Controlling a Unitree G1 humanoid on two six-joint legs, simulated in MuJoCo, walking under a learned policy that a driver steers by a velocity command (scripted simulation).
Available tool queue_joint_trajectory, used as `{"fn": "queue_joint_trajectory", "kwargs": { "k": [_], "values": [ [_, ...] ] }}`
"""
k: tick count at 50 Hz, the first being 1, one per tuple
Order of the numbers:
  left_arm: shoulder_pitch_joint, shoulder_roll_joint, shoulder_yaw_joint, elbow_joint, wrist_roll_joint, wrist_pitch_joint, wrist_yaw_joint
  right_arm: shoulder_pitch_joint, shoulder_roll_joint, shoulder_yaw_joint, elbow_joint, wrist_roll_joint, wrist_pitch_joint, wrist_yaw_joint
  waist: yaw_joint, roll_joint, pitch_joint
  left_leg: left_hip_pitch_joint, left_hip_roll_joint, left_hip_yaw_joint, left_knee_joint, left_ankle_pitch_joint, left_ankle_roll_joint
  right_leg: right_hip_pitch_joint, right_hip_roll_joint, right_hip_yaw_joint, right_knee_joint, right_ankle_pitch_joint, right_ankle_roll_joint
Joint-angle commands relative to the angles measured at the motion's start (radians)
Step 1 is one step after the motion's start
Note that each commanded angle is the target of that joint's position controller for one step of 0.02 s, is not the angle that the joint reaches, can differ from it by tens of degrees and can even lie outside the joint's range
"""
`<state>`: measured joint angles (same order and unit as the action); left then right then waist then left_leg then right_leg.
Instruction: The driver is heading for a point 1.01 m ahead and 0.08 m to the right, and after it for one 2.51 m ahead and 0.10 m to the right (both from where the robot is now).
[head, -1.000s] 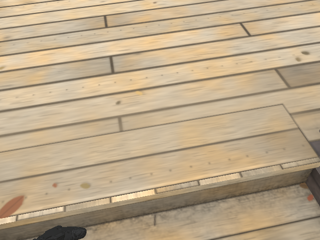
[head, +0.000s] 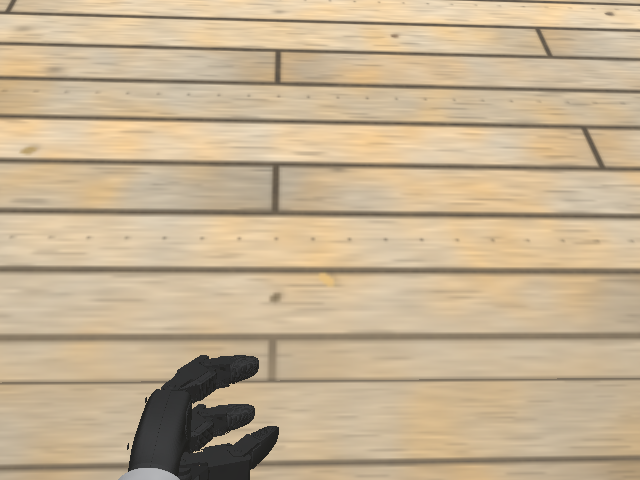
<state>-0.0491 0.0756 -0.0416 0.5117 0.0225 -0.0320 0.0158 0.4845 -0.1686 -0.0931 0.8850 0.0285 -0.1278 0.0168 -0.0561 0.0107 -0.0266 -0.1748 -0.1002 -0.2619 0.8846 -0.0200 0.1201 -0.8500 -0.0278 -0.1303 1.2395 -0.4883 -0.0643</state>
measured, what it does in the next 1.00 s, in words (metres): climbs: left foot 0.17 m higher, then right foot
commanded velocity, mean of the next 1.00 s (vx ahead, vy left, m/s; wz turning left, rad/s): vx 0.16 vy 0.00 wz -0.15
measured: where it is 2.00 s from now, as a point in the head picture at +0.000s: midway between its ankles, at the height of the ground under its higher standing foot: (363, 308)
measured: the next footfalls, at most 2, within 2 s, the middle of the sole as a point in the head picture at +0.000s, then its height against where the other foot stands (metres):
left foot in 0.38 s outside the picture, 0.17 m higher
right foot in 0.90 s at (351, 435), level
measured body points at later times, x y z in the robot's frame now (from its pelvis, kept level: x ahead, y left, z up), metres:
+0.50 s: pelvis +0.27 +0.07 +0.19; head +0.30 +0.08 +0.64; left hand +0.23 +0.31 +0.05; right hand +0.50 -0.08 +0.08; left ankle +0.34 +0.18 -0.45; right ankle +0.14 -0.13 -0.40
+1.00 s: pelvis +0.37 +0.04 +0.27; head +0.42 +0.00 +0.72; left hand +0.56 +0.29 +0.19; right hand +0.51 -0.27 +0.17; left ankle +0.35 +0.19 -0.37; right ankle +0.41 -0.06 -0.45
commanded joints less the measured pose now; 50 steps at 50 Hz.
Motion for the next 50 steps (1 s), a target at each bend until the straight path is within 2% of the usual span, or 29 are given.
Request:
{"fn": "queue_joint_trajectory", "kwargs": {
  "k": [1,2,3,4,6,8,11,13,15,17,19,20,21,22,24,26,28,32,33,35,37,39,43,44,45,46,47,48,50],
  "values": [
    [0.158,0.233,0.137,0.052,-0.018,-0.005,0.018,-0.236,-0.033,-0.020,-0.303,-0.068,-0.037,0.017,0.080,-0.190,-0.284,-0.624,0.015,0.098,1.103,-0.019,-0.040,0.714,-0.398,0.977,-0.810,0.108,-0.247],
    [0.299,0.146,0.060,0.144,-0.023,0.001,-0.063,-0.179,-0.051,0.019,-0.098,-0.048,0.019,0.103,0.161,-0.177,0.076,-0.883,-0.025,-0.011,1.467,-0.017,0.065,0.470,-0.402,0.881,-0.839,0.348,-0.356],
    [0.293,0.028,0.029,0.249,-0.006,-0.004,-0.099,-0.174,-0.086,0.017,-0.113,-0.069,0.043,0.123,0.084,0.063,-0.005,-0.918,0.011,0.003,1.465,-0.109,0.123,0.520,-0.416,0.714,-0.814,0.499,-0.339],
    [0.249,-0.037,0.012,0.321,-0.003,-0.021,-0.093,-0.191,-0.018,0.044,-0.135,-0.080,0.054,0.114,0.024,0.130,-0.029,-0.941,0.059,-0.006,1.307,-0.130,0.147,0.518,-0.366,0.529,-0.792,0.557,-0.274],
    [0.221,-0.011,0.032,0.425,-0.003,-0.058,-0.062,-0.319,0.034,0.084,-0.228,-0.094,0.079,0.099,-0.029,0.033,-0.031,-0.989,0.153,0.073,1.130,-0.303,0.161,0.527,-0.311,0.276,-0.870,0.549,-0.181],
    [0.219,0.047,0.052,0.494,0.052,-0.063,-0.035,-0.444,0.084,0.139,-0.317,-0.064,0.120,0.073,-0.035,-0.116,-0.003,-1.079,0.172,0.165,1.257,-0.521,0.171,0.475,-0.255,0.152,-1.011,0.463,-0.166],
    [0.294,0.111,0.038,0.533,0.106,-0.073,-0.032,-0.587,0.001,0.157,-0.376,-0.044,0.113,0.069,-0.006,0.016,-0.114,-1.162,0.152,0.205,1.117,-0.428,0.131,0.579,-0.176,0.025,-1.056,0.489,-0.146],
    [0.429,0.198,0.045,0.537,0.099,-0.078,-0.056,-0.734,-0.082,0.145,-0.428,-0.046,0.125,0.061,0.058,-0.036,-0.152,-1.101,0.183,0.286,0.802,-0.274,0.064,0.642,-0.159,-0.024,-1.098,0.528,-0.142],
    [0.425,0.254,0.060,0.512,0.057,-0.076,-0.106,-0.801,-0.032,0.172,-0.414,-0.038,0.172,0.095,0.036,-0.107,-0.117,-0.753,0.138,0.420,0.618,-0.491,0.016,0.472,-0.209,-0.077,-1.215,0.829,-0.172],
    [0.458,0.368,0.092,0.482,0.043,-0.118,-0.097,-0.646,-0.030,0.172,-0.334,-0.031,0.149,0.089,-0.034,-0.141,-0.138,-0.648,0.080,0.392,0.482,-0.335,-0.002,0.683,-0.263,-0.093,-1.094,1.437,-0.138],
    [0.463,0.420,0.120,0.451,0.024,-0.114,-0.099,-0.446,-0.109,0.147,-0.213,-0.053,0.115,0.076,-0.071,-0.184,-0.180,-0.446,0.024,0.384,0.238,-0.165,0.035,0.828,-0.258,-0.064,-0.916,1.733,-0.089],
    [0.487,0.370,0.121,0.441,0.030,-0.115,-0.108,-0.326,-0.164,0.131,-0.168,-0.055,0.109,0.057,-0.091,-0.091,-0.295,-0.108,0.095,0.193,0.198,0.262,0.123,0.599,-0.188,-0.027,-0.709,1.614,-0.021],
    [0.558,0.280,0.090,0.420,0.051,-0.116,-0.142,-0.111,-0.250,0.113,-0.132,-0.069,0.119,0.045,-0.125,0.188,-0.554,0.285,0.319,-0.241,-0.101,0.342,0.261,0.298,-0.063,0.074,-0.389,0.817,0.025],
    [0.504,0.288,0.128,0.413,0.008,-0.084,-0.138,0.010,-0.345,0.057,-0.064,-0.099,0.105,0.050,-0.138,0.304,-0.527,0.133,0.435,-0.540,-0.361,0.167,0.284,0.232,0.066,0.245,0.155,0.223,0.046],
    [0.475,0.151,0.103,0.420,0.014,-0.085,-0.091,-0.249,-0.265,0.056,-0.033,-0.070,0.017,0.036,-0.016,0.203,-0.259,-0.203,0.398,-0.318,-0.375,-0.220,0.188,0.034,0.080,0.435,0.571,0.293,0.026],
    [0.475,0.095,0.068,0.448,0.026,-0.080,-0.066,-0.496,-0.073,0.095,-0.027,-0.033,0.008,0.029,0.093,-0.036,-0.181,-0.370,0.380,-0.133,-0.353,-0.178,0.152,0.018,0.020,0.346,0.614,0.245,0.035],
    [0.398,0.104,0.065,0.418,0.030,-0.057,-0.051,-0.527,0.031,0.126,-0.015,-0.051,0.000,0.009,0.166,-0.066,-0.211,-0.356,0.388,-0.023,-0.391,0.028,0.121,0.034,-0.053,0.306,0.470,0.247,0.050],
    [0.196,0.169,0.087,0.322,0.028,-0.059,-0.083,-0.477,-0.148,0.051,-0.050,-0.052,-0.033,-0.074,0.109,0.055,-0.162,-0.203,0.330,0.271,-0.584,-0.035,0.061,0.129,-0.086,0.133,0.037,0.115,0.115],
    [0.150,0.166,0.070,0.258,-0.097,-0.011,-0.025,-0.408,-0.187,0.047,-0.013,-0.051,0.027,-0.081,0.081,0.070,-0.066,-0.189,0.376,0.295,-0.560,0.153,0.048,0.083,-0.097,0.141,-0.067,0.206,0.103],
    [0.227,0.160,0.073,0.265,-0.064,0.028,0.005,-0.379,-0.192,0.043,-0.034,-0.081,0.061,-0.088,0.080,0.051,-0.083,-0.140,0.412,0.346,-0.568,0.209,0.067,0.118,-0.100,0.141,-0.106,0.303,0.082],
    [0.257,0.180,0.090,0.247,-0.039,0.051,-0.003,-0.453,-0.232,0.030,-0.085,-0.060,0.076,-0.084,0.101,0.073,-0.078,-0.182,0.402,0.419,-0.594,0.087,0.061,0.268,-0.091,0.107,-0.271,0.316,0.060],
    [0.228,0.232,0.115,0.207,-0.043,0.065,-0.023,-0.444,-0.275,0.010,-0.089,-0.035,0.098,-0.078,0.095,0.103,-0.072,-0.118,0.434,0.414,-0.584,-0.009,0.053,0.313,-0.081,0.066,-0.375,0.276,0.043],
    [0.235,0.257,0.148,0.172,-0.061,0.093,-0.045,-0.417,-0.237,0.005,-0.089,-0.013,0.119,-0.056,0.083,0.084,-0.021,0.008,0.429,0.476,-0.435,-0.074,-0.026,0.425,-0.021,-0.020,-0.658,0.288,-0.020],
    [0.301,0.284,0.167,0.181,-0.043,0.095,-0.036,-0.353,-0.215,0.005,-0.064,-0.010,0.121,-0.046,0.096,-0.009,-0.028,-0.012,0.370,0.515,-0.264,-0.047,-0.070,0.529,0.011,0.019,-0.758,0.344,-0.053],
    [0.378,0.397,0.205,0.175,-0.029,0.090,-0.019,-0.366,-0.196,0.008,-0.090,-0.037,0.123,-0.041,0.107,-0.226,-0.008,-0.228,0.266,0.550,0.025,-0.308,-0.141,0.678,-0.124,0.273,-0.804,0.723,-0.129],
    [0.349,0.469,0.208,0.124,-0.019,0.078,-0.012,-0.431,-0.163,0.020,-0.186,-0.074,0.117,-0.055,0.060,-0.367,-0.047,-0.596,0.075,0.440,0.278,-0.644,-0.231,0.867,-0.267,0.714,-0.873,0.662,-0.310],
    [0.346,0.431,0.194,0.095,-0.029,0.045,-0.016,-0.466,-0.162,0.023,-0.201,-0.056,0.103,-0.046,0.090,-0.251,-0.177,-0.626,0.080,0.234,0.432,-0.650,-0.219,0.899,-0.307,0.799,-0.914,0.578,-0.343],
    [0.313,0.409,0.188,0.075,-0.025,0.026,-0.010,-0.488,-0.164,0.023,-0.215,-0.035,0.086,-0.038,0.084,-0.160,-0.168,-0.664,0.104,0.208,0.458,-0.561,-0.202,0.895,-0.268,0.698,-0.881,0.524,-0.287],
    [0.230,0.357,0.172,0.031,-0.045,0.022,0.013,-0.521,-0.168,0.019,-0.222,-0.060,0.074,-0.047,0.069,-0.068,-0.144,-0.635,0.137,0.178,0.386,-0.395,-0.194,0.759,-0.193,0.557,-0.854,0.508,-0.201]
  ]
}}
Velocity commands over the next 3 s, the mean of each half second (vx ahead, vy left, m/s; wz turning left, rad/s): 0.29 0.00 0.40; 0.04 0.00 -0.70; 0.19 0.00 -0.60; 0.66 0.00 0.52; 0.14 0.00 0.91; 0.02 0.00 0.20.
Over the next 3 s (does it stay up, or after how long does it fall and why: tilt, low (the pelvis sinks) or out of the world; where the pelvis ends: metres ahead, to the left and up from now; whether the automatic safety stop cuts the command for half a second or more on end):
stays up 0.96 -0.17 0.28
